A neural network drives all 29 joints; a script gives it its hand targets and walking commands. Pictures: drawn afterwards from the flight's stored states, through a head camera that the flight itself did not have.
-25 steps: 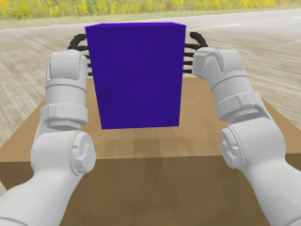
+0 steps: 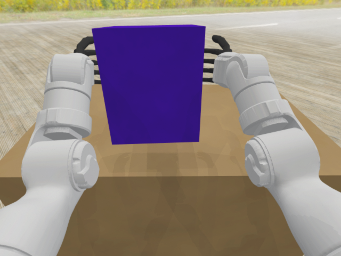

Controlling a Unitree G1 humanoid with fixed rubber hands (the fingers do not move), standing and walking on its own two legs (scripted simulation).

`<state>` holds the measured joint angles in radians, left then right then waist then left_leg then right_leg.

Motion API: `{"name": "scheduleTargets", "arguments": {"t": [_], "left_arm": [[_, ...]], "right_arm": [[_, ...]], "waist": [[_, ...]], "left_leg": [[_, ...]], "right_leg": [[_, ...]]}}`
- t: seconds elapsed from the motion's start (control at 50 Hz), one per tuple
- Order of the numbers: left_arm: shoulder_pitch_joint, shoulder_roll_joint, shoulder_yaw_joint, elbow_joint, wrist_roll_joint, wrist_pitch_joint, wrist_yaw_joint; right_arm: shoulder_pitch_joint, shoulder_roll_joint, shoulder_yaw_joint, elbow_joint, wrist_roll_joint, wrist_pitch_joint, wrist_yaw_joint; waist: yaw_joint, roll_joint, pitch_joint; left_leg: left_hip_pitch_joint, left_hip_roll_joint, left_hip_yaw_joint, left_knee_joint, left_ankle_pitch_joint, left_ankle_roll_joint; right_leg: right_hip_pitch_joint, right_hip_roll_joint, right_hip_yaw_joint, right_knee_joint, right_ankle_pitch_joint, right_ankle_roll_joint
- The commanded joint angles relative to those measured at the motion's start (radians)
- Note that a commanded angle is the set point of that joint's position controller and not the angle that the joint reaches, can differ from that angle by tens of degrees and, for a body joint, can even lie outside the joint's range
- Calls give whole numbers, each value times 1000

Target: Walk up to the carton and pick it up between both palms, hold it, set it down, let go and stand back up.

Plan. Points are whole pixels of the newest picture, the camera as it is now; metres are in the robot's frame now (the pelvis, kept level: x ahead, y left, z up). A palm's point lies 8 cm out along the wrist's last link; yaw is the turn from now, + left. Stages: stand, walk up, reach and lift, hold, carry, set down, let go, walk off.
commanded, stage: hold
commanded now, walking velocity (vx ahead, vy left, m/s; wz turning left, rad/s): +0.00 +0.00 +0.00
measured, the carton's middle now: (154, 80) +0.45 +0.00 +0.27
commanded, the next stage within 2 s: set down in 0.70 s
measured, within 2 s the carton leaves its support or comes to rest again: neither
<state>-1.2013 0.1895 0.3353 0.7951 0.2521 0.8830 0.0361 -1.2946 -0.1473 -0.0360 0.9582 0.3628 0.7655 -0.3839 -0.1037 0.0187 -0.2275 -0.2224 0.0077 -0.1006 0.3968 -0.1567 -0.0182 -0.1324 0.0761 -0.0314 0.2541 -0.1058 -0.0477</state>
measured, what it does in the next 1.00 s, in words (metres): stands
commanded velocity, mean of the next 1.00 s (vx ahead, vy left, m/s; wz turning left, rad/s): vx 0.00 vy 0.00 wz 0.00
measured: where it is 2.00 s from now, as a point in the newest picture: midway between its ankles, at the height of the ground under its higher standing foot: outside the picture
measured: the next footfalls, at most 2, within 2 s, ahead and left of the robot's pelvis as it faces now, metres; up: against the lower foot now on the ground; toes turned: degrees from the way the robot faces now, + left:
none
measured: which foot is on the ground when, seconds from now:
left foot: down 0.00-1.00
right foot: down 0.00-1.00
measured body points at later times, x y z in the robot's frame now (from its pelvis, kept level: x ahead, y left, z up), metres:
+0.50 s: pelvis +0.00 +0.01 +0.00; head -0.10 +0.02 +0.44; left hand +0.39 +0.15 +0.33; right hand +0.37 -0.15 +0.34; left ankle +0.04 +0.12 -0.75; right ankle +0.02 -0.09 -0.75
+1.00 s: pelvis +0.00 +0.00 +0.00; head -0.09 +0.02 +0.44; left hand +0.41 +0.15 +0.37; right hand +0.38 -0.15 +0.37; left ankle +0.04 +0.12 -0.75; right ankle +0.02 -0.09 -0.75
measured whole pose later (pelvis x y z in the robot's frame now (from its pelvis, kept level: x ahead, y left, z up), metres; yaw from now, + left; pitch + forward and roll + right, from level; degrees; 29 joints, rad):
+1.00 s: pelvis +0.00 +0.00 +0.00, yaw +0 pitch -1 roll -2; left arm -1.33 0.22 0.36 0.92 0.27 0.81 0.05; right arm -1.39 -0.12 -0.14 1.08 0.27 0.66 -0.39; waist -0.13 0.00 -0.24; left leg -0.22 0.01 -0.11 0.41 -0.17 -0.02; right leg -0.14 0.08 -0.02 0.27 -0.12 -0.05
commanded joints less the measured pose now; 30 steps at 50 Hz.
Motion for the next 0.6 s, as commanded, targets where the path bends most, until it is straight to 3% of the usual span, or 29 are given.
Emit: {"name": "scheduleTargets", "arguments": {"t": [0.0, 0.02, 0.1, 0.12, 0.18, 0.2, 0.22, 0.28, 0.32, 0.38, 0.5, 0.56, 0.58], "left_arm": [[-868, -628, -191, -346, -270, -95, -171], [-877, -631, -201, -378, -271, -91, -166], [-840, -634, -217, -411, -270, -67, -156], [-823, -635, -226, -402, -265, -58, -156], [-790, -642, -224, -385, -247, -41, -169], [-786, -645, -216, -390, -239, -41, -172], [-789, -638, -219, -386, -234, -38, -175], [-777, -642, -217, -365, -230, -34, -184], [-805, -634, -200, -340, -223, -38, -184], [-851, -672, -236, -367, -248, -48, -175], [-859, -661, -202, -316, -249, -64, -165], [-852, -620, -132, -213, -219, -63, -168], [-857, -609, -119, -182, -211, -66, -172]], "right_arm": [[-900, 556, 111, -473, 256, -75, 206], [-889, 551, 121, -473, 273, -69, 206], [-885, 551, 162, -547, 307, -61, 200], [-857, 525, 151, -527, 304, -50, 197], [-813, 508, 131, -494, 284, -38, 197], [-832, 518, 144, -510, 283, -41, 200], [-810, 506, 136, -475, 282, -32, 201], [-851, 521, 140, -517, 272, -37, 199], [-862, 532, 130, -474, 262, -33, 203], [-881, 536, 113, -480, 261, -45, 219], [-907, 546, 97, -454, 246, -59, 223], [-947, 543, 78, -385, 225, -58, 227], [-926, 539, 55, -333, 207, -55, 230]], "waist": [[-11, 56, -466], [-13, 77, -476], [-1, 68, -490], [-19, 77, -458], [-26, 84, -373], [-10, 69, -364], [-22, 71, -340], [-15, 31, -352], [-8, 29, -315], [-13, 80, -365], [-3, 71, -411], [25, 15, -337], [17, 5, -300]], "left_leg": [[118, -35, 9, -4, 235, -51], [137, -33, 7, 5, 269, -58], [177, -34, 4, 29, 343, -62], [182, -33, 4, 24, 323, -68], [143, -25, 7, -5, 260, -68], [135, -25, 7, -4, 273, -64], [141, -26, 7, -8, 269, -67], [125, -28, 11, -16, 222, -54], [98, -29, 13, -29, 183, -45], [92, -20, 12, -29, 176, -57], [94, -25, 13, -27, 144, -44], [42, -27, 22, -56, 45, -16], [18, -21, 21, -73, 5, -11]], "right_leg": [[235, -5, 58, 21, 248, 76], [232, -1, 56, 28, 269, 74], [239, 9, 56, 28, 318, 77], [227, 8, 60, 22, 305, 73], [214, 5, 61, 11, 241, 64], [222, 8, 58, 16, 252, 63], [221, 6, 61, 14, 253, 64], [228, 4, 65, 10, 236, 67], [216, 0, 65, 6, 193, 68], [199, 3, 69, 11, 163, 53], [186, -3, 73, 6, 144, 58], [159, -13, 78, -12, 55, 62], [151, -13, 79, -15, 16, 60]]}}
